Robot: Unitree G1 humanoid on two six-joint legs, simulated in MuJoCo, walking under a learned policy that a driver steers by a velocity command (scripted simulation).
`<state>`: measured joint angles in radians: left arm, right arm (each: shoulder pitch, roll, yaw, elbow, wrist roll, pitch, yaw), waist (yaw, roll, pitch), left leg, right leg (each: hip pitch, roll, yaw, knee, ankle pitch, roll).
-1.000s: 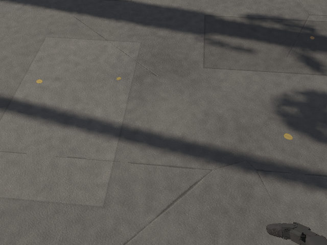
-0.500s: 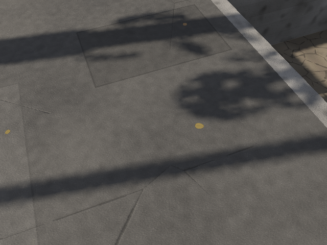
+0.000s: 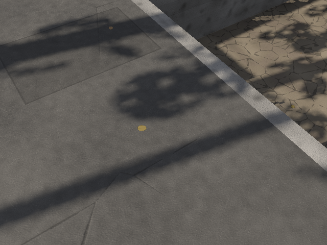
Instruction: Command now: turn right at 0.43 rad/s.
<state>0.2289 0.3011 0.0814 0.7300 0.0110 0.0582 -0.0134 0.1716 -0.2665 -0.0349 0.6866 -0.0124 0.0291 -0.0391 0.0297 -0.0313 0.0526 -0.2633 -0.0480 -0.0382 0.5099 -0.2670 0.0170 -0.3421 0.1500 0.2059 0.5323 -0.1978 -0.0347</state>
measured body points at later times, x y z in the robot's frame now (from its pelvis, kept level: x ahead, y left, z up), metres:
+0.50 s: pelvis +0.08 -0.01 +0.01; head +0.10 -0.02 +0.46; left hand +0.15 +0.27 -0.10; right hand +0.17 -0.28 -0.12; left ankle +0.05 +0.10 -0.68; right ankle +0.06 -0.11 -0.73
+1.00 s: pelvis +0.31 +0.11 +0.00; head +0.35 +0.13 +0.45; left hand +0.28 +0.38 -0.12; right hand +0.53 -0.09 -0.12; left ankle +0.33 +0.16 -0.73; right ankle +0.33 -0.06 -0.64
